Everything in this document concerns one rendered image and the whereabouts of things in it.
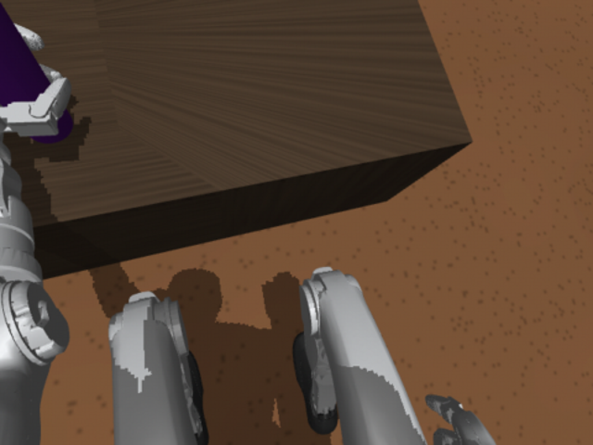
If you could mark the right robot foot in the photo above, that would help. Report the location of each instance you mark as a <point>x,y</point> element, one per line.
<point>321,423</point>

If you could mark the left robot foot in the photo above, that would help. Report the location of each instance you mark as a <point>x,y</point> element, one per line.
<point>202,434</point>

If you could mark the can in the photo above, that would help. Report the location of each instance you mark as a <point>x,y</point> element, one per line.
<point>21,77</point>

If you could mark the left robot hand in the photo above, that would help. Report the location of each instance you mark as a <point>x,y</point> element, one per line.
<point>37,118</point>

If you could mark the right robot hand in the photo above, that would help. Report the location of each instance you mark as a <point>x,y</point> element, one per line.
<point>468,429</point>

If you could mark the left robot arm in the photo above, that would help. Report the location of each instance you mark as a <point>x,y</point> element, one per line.
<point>32,330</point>

